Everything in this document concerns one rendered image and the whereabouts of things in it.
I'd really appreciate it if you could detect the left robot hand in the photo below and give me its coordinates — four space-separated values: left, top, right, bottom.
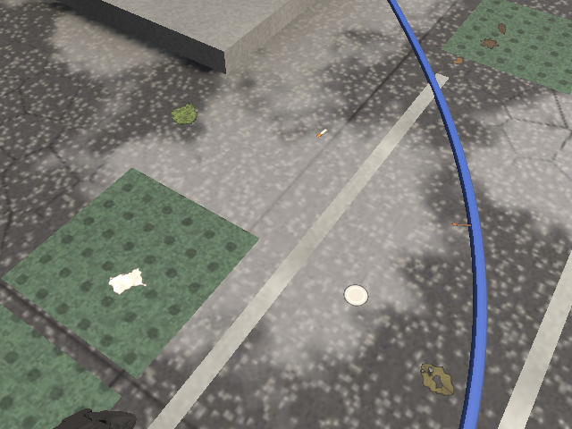
53 408 137 429

